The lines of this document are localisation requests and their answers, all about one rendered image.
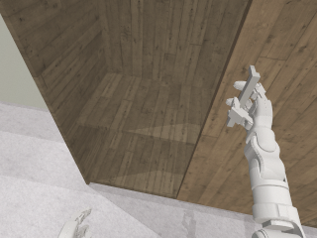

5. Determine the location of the right robot hand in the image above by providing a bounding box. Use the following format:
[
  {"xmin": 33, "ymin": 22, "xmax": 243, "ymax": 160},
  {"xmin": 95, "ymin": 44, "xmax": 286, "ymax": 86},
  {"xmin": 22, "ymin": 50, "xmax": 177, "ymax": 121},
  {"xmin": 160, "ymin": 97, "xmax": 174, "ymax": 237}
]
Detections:
[{"xmin": 226, "ymin": 80, "xmax": 273, "ymax": 134}]

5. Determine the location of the left robot hand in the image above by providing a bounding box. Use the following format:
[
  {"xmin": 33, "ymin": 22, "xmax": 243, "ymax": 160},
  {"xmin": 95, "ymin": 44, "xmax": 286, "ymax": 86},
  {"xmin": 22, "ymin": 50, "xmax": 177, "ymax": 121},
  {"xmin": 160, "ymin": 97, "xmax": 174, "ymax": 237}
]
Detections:
[{"xmin": 57, "ymin": 206, "xmax": 94, "ymax": 238}]

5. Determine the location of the handle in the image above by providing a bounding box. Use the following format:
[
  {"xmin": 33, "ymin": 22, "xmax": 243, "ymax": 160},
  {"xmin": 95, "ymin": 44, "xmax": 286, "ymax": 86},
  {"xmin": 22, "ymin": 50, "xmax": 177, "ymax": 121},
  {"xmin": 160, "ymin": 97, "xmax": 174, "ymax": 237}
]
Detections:
[{"xmin": 226, "ymin": 65, "xmax": 261, "ymax": 127}]

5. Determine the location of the robot right forearm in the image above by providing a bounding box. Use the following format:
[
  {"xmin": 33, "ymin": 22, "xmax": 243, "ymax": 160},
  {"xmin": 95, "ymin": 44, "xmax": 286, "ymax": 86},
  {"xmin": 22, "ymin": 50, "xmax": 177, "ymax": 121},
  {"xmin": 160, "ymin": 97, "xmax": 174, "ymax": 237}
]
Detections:
[{"xmin": 244, "ymin": 127, "xmax": 306, "ymax": 238}]

